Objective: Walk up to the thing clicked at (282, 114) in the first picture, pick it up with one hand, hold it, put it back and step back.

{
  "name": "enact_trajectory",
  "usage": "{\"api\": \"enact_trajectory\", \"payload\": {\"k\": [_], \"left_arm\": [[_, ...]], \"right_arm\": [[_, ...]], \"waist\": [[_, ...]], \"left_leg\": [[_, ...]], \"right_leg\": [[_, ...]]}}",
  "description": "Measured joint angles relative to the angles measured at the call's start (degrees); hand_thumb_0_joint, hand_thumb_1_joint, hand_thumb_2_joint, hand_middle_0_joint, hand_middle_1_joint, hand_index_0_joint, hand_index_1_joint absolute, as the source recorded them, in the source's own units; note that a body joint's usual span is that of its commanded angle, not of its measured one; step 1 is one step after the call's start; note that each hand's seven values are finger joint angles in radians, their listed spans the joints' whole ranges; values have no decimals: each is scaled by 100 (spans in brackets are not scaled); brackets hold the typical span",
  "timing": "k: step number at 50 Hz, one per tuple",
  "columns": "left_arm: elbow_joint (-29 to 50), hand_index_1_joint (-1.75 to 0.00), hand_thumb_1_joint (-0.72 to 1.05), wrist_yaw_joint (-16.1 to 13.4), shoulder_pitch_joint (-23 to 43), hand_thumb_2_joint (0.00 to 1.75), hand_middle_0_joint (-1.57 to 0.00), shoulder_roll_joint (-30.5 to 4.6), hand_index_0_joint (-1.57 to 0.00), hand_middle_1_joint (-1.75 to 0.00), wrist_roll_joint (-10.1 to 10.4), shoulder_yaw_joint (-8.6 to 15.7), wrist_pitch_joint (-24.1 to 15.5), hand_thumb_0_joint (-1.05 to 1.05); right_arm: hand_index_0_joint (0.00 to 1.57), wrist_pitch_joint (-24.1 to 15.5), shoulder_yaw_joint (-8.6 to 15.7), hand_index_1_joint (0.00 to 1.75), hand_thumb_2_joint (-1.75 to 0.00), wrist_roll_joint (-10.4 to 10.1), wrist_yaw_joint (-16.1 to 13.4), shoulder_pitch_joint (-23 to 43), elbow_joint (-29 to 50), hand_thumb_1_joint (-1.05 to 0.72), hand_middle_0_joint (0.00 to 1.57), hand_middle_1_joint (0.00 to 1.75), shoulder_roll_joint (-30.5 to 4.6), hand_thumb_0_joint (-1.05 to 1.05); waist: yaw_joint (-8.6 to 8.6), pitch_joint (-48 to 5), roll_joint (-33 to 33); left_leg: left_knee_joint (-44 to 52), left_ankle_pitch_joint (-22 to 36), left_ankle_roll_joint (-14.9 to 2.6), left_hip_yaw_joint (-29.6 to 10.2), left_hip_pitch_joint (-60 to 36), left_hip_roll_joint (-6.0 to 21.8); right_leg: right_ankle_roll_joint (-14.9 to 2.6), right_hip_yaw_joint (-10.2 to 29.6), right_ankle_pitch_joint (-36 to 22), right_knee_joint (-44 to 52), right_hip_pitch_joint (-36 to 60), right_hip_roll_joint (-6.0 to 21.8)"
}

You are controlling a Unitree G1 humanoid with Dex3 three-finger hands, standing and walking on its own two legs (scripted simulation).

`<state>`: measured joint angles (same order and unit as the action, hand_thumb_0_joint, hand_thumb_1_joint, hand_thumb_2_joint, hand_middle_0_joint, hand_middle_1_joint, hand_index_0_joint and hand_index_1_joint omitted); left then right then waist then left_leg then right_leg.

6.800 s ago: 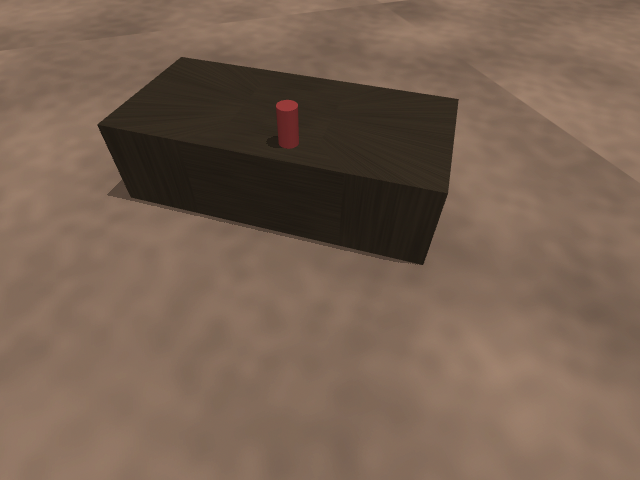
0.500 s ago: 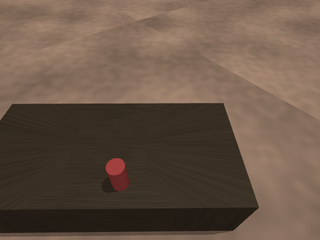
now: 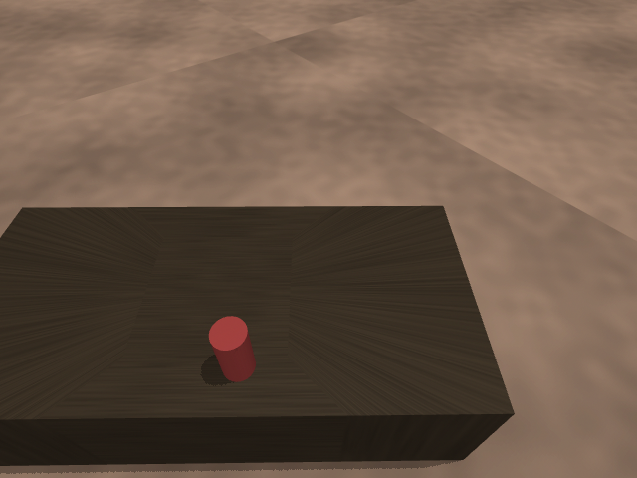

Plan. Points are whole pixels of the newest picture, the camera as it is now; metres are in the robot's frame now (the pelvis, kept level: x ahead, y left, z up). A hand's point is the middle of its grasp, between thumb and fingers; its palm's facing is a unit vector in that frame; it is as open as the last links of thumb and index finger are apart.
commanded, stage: stand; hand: left
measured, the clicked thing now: (233, 350) +0.45 +0.19 -0.32
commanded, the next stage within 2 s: go down in 0.18 s
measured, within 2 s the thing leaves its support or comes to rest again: neither
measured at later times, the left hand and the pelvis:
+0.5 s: hand out of the picture +0.15 +0.26 -0.15, palm faces +0.06 -0.94 -0.33, open 10.5 cm; pelvis -0.01 +0.00 -0.01, yaw -1 degrees
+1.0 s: hand out of the picture +0.16 +0.27 -0.14, palm faces +0.04 -0.95 -0.32, open 16.9 cm; pelvis +0.01 +0.03 -0.03, yaw +0 degrees
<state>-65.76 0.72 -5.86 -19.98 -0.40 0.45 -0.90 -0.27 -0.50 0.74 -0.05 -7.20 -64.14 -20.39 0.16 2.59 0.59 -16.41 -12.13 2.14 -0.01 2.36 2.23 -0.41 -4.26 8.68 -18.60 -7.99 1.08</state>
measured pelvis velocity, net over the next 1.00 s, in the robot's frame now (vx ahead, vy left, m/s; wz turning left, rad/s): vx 0.01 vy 0.03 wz -0.01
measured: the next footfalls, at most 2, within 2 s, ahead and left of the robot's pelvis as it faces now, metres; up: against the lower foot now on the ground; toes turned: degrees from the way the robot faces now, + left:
none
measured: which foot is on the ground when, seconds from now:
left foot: down 0.00-1.00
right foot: down 0.00-1.00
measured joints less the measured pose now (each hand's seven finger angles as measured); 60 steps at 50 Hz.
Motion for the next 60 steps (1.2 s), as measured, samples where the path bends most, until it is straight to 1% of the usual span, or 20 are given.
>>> {"api": "enact_trajectory", "payload": {"k": [15, 16, 17, 18, 20, 23, 25, 27, 31, 35, 38, 42, 49, 60], "left_arm": [[4, -30, 90, 2, -14, 90, -20, -16, -20, -30, -2, -4, -5, 1], [147, -29, 89, -25, -56, 89, -19, 3, -20, -29, 64, 35, 10, 1], [314, -28, 88, -64, -37, 88, -18, 42, -18, -28, 130, 91, -20, 1], [391, -26, 86, -84, 64, 86, -16, 88, -17, -26, 151, 181, -75, 1], [400, -21, 80, -69, 353, 80, -13, 127, -14, -22, 104, 387, -91, 1], [492, -14, 66, -9, 739, 66, -9, 70, -11, -16, -58, 672, -11, 1], [728, -11, 56, 28, 795, 54, -8, 48, -9, -12, -150, 835, 128, 1], [1044, -8, 45, 36, 732, 44, -7, 46, -8, -9, -200, 899, 356, 1], [1674, -4, 24, 59, 471, 27, -6, 81, -7, -6, -187, 868, 971, 1], [2206, -2, 3, 78, 206, 17, -6, 142, -7, -4, -144, 813, 1530, 1], [2570, -2, -11, 87, 31, 12, -6, 191, -7, -4, -132, 806, 1787, 1], [3051, -3, -26, 102, -195, 8, -7, 213, -8, -4, -138, 799, 1988, 0], [3886, -4, -40, 138, -574, 4, -8, 159, -8, -5, -126, 717, 2282, 0], [4895, -4, -48, 140, -1048, 2, -8, 134, -9, -5, -27, 660, 2730, 0]], "right_arm": [[20, 10, 5, 30, -90, 10, 9, -28, -2, -91, 21, 30, 8, 1], [20, 32, -10, 30, -90, -75, -34, -99, 193, -91, 21, 30, 12, 1], [20, -29, -11, 30, -91, -165, -99, -191, 462, -93, 21, 30, 28, 1], [20, -96, -9, 30, -91, -236, -156, -257, 697, -94, 21, 30, 58, 1], [20, -161, 15, 30, -92, -298, -227, -321, 1065, -96, 20, 30, 161, 1], [20, -216, 68, 30, -92, -265, -268, -383, 1447, -100, 20, 30, 381, 1], [20, -237, 105, 30, -92, -237, -270, -444, 1646, -101, 21, 30, 506, 1], [20, -257, 120, 30, -92, -239, -287, -527, 1815, -101, 21, 30, 587, 1], [20, -283, 103, 30, -92, -277, -311, -658, 2137, -99, 21, 30, 634, 1], [20, -354, 79, 30, -91, -297, -332, -685, 2393, -96, 21, 30, 619, 1], [20, -437, 68, 30, -90, -285, -350, -665, 2519, -93, 21, 30, 607, 1], [20, -552, 58, 30, -89, -256, -390, -625, 2628, -90, 21, 30, 591, 1], [20, -700, 46, 30, -88, -209, -483, -572, 2769, -87, 21, 30, 577, 1], [20, -835, -24, 30, -88, -193, -572, -640, 2949, -85, 21, 30, 649, 1]], "waist": [[-3, 4, 1], [-22, -21, 0], [-33, 0, 0], [-32, 47, -2], [-43, 86, -27], [-64, 50, -116], [-86, -10, -143], [-119, -82, -126], [-174, -226, -39], [-180, -331, 8], [-155, -383, 0], [-123, -445, -28], [-124, -585, -10], [-150, -792, 87]], "left_leg": [[-27, -14, 3, 7, 41, 10], [-116, -45, -8, -3, 160, 3], [-258, -92, -20, -15, 317, -9], [-392, -135, -27, -20, 460, -18], [-663, -219, -37, -20, 786, -25], [-995, -328, -26, 8, 1211, -25], [-1131, -395, -24, 47, 1362, -15], [-1192, -444, -37, 71, 1411, -7], [-1289, -547, -76, 111, 1435, -9], [-1470, -681, -121, 128, 1526, -30], [-1651, -794, -147, 120, 1634, -48], [-1913, -948, -171, 83, 1787, -62], [-2354, -1191, -210, 6, 2071, -66], [-2962, -1474, -246, -72, 2564, -64]], "right_leg": [[-6, 7, 5, -16, -40, -10], [-7, 0, 33, -94, -150, 0], [-7, -6, 74, -217, -293, 17], [-8, -6, 109, -332, -427, 30], [-12, 4, 167, -559, -737, 43], [-20, 43, 256, -879, -1174, 52], [-22, 86, 296, -998, -1336, 42], [-11, 111, 312, -1021, -1379, 32], [30, 152, 359, -1046, -1387, 32], [80, 176, 457, -1178, -1460, 57], [110, 175, 550, -1325, -1549, 81], [141, 146, 677, -1521, -1659, 105], [188, 82, 857, -1813, -1848, 125], [228, 26, 1076, -2283, -2259, 140]]}}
